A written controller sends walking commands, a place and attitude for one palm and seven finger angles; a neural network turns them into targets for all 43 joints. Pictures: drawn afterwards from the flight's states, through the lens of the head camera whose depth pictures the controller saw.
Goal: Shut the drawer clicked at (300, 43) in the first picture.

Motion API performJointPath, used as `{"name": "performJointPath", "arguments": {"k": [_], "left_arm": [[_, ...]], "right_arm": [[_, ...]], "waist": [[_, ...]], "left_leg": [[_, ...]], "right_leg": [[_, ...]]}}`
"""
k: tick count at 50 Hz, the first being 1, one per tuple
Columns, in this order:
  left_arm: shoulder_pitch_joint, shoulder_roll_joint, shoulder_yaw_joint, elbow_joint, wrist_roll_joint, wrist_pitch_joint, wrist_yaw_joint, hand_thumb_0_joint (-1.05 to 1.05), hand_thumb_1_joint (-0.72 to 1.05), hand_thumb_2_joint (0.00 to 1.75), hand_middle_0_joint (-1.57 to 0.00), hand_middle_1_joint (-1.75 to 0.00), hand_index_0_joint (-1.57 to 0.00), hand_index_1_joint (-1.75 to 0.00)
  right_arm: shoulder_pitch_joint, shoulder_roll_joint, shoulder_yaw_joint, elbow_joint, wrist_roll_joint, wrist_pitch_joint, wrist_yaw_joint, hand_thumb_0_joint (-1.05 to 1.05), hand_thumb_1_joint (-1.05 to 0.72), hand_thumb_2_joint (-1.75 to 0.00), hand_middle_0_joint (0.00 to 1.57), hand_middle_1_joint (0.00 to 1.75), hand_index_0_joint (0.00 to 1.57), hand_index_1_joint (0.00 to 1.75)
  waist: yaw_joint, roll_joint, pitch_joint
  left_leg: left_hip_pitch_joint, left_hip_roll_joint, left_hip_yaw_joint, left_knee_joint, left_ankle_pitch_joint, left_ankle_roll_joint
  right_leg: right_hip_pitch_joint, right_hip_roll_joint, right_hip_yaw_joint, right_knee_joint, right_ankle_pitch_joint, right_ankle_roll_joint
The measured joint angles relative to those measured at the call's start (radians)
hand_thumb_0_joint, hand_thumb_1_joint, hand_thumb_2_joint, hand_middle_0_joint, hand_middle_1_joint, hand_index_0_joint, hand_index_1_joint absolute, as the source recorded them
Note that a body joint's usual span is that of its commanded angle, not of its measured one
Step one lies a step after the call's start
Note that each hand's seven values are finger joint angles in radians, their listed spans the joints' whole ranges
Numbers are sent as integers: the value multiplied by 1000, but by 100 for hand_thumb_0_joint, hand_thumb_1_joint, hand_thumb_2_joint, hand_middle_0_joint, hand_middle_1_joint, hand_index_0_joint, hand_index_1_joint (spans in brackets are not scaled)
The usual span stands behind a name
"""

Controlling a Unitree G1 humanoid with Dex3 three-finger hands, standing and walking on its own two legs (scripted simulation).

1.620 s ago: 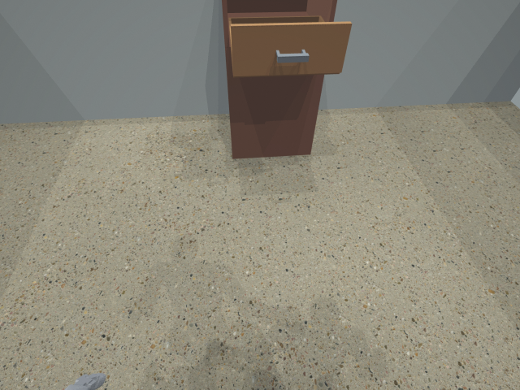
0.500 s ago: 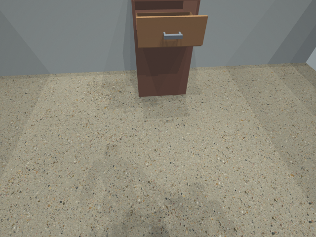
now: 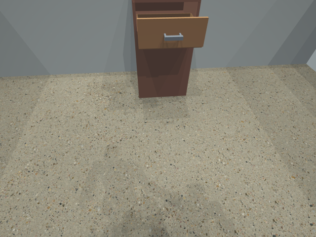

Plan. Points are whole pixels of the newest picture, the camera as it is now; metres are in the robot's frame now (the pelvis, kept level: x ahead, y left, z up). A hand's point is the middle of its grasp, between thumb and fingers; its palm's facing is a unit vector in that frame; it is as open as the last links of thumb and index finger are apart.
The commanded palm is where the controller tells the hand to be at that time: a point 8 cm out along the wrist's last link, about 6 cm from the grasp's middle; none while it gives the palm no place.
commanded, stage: walk to a spot facing it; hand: left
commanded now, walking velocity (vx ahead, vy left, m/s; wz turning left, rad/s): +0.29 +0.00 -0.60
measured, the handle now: (173, 36) +1.19 -0.01 -0.03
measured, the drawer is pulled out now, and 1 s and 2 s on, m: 0.28 0.28 0.28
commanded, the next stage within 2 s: turn to face it in 1.76 s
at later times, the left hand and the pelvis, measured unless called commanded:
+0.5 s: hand out of the picture +0.12 +0.12 -0.17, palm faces -0.16 -0.97 -0.20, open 7.4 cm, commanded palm none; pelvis +0.11 -0.06 -0.01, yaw -14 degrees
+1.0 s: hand (131, 152) +0.46 +0.14 -0.19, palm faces -0.40 -0.90 -0.19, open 7.4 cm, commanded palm none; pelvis +0.34 -0.03 -0.01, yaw -29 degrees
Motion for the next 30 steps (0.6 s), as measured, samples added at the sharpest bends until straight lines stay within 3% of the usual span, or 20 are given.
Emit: {"name": "performJointPath", "arguments": {"k": [7,12,14,16,19,21,27,30], "left_arm": [[114,-49,17,-28,10,33,-26,1,91,90,-20,-30,-20,-30],[169,-94,34,-42,11,39,-45,1,91,90,-20,-30,-20,-30],[172,-113,39,-57,11,26,-52,1,91,90,-20,-30,-20,-30],[170,-121,43,-75,13,-7,-50,1,91,90,-20,-30,-20,-30],[185,-137,46,-88,4,-43,-26,1,91,90,-20,-30,-20,-30],[211,-148,45,-84,5,-49,-15,1,91,90,-20,-30,-20,-30],[280,-186,31,-43,11,-55,-10,1,90,90,-20,-30,-20,-30],[297,-197,30,-32,12,-60,-6,1,90,90,-21,-30,-20,-30]], "right_arm": [[79,58,-12,-37,-10,9,5,0,-91,-90,20,30,20,30],[146,90,-31,-52,-10,-16,3,0,-91,-90,21,30,20,30],[171,89,-37,-47,-12,-18,1,0,-90,-90,21,30,20,30],[194,88,-41,-33,-7,-7,2,0,-90,-90,21,30,20,30],[190,95,-43,-9,-5,16,7,1,-91,-90,21,30,20,30],[166,98,-47,-17,-8,15,10,1,-91,-90,20,30,20,30],[50,111,-64,-116,-10,-1,20,1,-91,-90,20,30,20,30],[5,121,-65,-151,-9,-5,25,1,-91,-90,20,30,19,30]], "waist": [[12,-5,-36],[6,0,-7],[1,20,14],[2,37,30],[22,32,36],[31,20,32],[18,11,16],[24,17,12]], "left_leg": [[-17,21,60,110,-107,1],[29,51,128,117,-156,-17],[38,78,140,153,-190,-36],[-31,111,125,345,-264,-29],[-187,91,69,689,-262,-12],[-275,86,70,780,-204,-15],[-472,103,57,734,-28,-44],[-518,109,43,674,27,-50]], "right_leg": [[-64,22,53,160,-134,-18],[-176,-7,-28,368,-254,-13],[-175,-15,-68,304,-214,-15],[-168,0,-94,281,-111,-40],[-126,24,-93,267,-147,-69],[-79,36,-70,199,-132,-71],[32,57,12,16,-76,-70],[81,61,45,-31,-80,-62]]}}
